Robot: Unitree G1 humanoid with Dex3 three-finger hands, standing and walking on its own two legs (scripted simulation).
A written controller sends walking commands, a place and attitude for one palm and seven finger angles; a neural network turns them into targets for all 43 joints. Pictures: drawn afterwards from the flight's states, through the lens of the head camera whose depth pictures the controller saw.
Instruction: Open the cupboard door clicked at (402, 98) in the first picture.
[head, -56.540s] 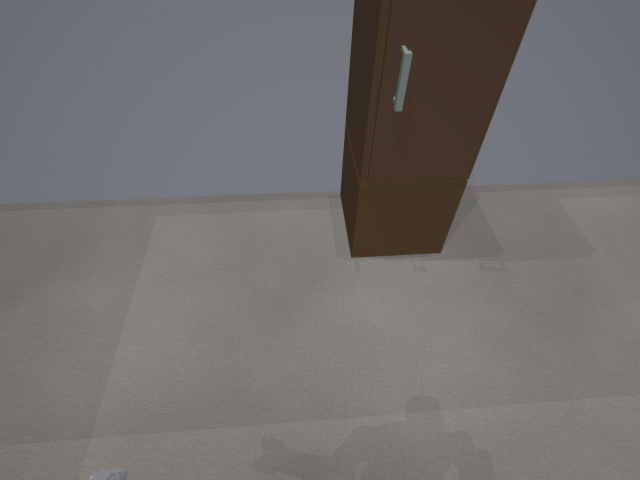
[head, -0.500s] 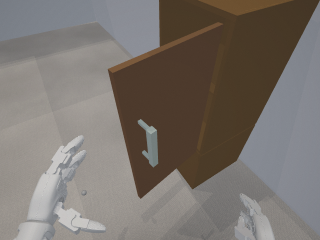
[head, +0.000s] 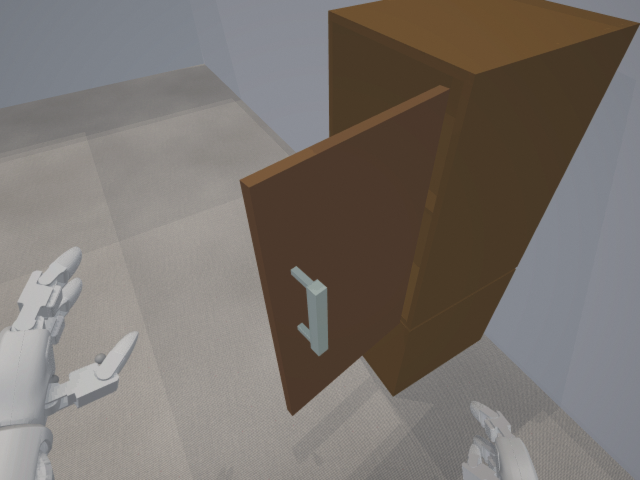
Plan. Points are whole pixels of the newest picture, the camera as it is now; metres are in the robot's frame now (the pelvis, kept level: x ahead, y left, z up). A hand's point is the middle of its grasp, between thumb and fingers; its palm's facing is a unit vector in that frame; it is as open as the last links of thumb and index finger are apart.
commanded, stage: draw the hand back to the body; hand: left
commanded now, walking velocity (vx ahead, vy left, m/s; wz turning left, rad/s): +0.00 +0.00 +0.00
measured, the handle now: (309, 312) +0.34 +0.07 +0.01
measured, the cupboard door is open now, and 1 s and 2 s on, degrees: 100 100 100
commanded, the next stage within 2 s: step back with the hand held close in 0.50 s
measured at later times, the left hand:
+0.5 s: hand (86, 351) +0.18 +0.25 +0.15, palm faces +0.46 -0.80 -0.40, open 7.5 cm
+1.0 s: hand (79, 363) +0.17 +0.25 +0.15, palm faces +0.33 -0.79 -0.52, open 7.4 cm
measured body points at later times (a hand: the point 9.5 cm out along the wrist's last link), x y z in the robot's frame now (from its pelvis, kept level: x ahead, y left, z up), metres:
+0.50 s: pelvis +0.00 -0.01 +0.00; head -0.02 -0.03 +0.45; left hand +0.15 +0.29 +0.17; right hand +0.18 -0.23 -0.08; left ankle -0.02 +0.09 -0.74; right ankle -0.01 -0.12 -0.74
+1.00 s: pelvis -0.04 +0.00 +0.00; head -0.01 +0.00 +0.45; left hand +0.15 +0.29 +0.18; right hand +0.14 -0.26 -0.08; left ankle -0.02 +0.09 -0.74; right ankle -0.01 -0.12 -0.74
